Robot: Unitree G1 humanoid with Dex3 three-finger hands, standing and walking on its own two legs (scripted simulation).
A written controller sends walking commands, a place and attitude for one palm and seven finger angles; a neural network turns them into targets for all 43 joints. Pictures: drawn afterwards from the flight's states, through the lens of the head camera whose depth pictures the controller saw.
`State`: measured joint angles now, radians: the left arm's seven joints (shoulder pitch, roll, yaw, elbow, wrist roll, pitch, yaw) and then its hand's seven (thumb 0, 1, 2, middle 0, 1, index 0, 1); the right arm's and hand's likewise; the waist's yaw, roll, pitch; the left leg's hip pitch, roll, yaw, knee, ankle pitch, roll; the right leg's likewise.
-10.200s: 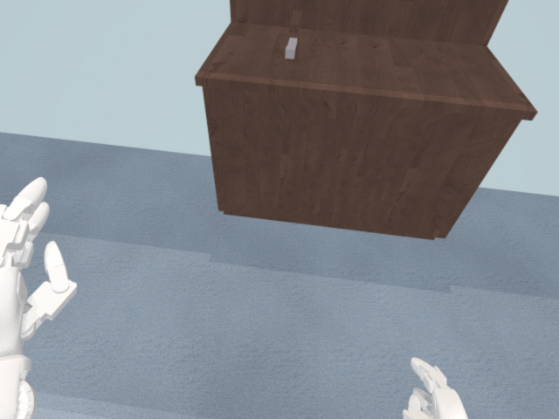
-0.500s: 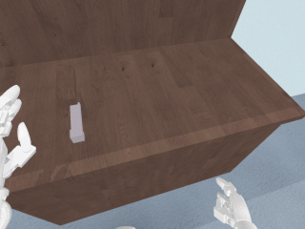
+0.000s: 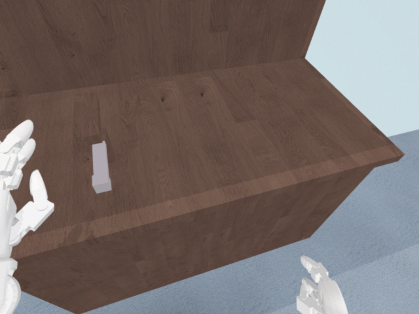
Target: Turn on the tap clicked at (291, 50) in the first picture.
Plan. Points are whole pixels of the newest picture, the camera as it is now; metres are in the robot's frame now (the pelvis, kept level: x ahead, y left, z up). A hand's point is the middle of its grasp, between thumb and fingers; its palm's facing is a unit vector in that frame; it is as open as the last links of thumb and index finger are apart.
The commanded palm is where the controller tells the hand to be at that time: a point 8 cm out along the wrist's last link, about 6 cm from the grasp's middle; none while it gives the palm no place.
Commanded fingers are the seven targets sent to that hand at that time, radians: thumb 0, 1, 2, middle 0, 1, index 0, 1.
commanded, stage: shuffle to correct the standing spot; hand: left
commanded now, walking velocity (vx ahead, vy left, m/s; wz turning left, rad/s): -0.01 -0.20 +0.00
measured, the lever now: (101, 183) +0.33 +0.24 +0.05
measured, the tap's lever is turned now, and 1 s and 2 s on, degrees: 0 0 0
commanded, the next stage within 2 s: none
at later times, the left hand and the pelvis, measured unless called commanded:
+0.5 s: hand (105, 203) +0.23 +0.17 +0.16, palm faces +0.32 -0.87 -0.37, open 7.4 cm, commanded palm +0.17 +0.22 +0.17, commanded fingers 0.00 0.90 0.90 -0.20 -0.30 -0.20 -0.30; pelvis +0.01 -0.06 +0.00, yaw +0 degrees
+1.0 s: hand (110, 205) +0.23 +0.17 +0.16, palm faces +0.29 -0.87 -0.41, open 7.4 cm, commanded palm +0.17 +0.21 +0.17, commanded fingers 0.00 0.90 0.90 -0.20 -0.30 -0.20 -0.30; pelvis +0.01 -0.07 +0.00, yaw +0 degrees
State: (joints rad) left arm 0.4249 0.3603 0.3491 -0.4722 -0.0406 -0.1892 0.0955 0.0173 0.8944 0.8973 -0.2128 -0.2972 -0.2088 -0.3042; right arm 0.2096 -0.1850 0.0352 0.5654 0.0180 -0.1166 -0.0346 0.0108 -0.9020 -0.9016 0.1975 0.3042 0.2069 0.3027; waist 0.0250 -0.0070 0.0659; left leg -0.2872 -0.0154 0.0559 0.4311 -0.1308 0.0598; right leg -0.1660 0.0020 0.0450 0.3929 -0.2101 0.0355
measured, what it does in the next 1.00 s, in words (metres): shifts its weight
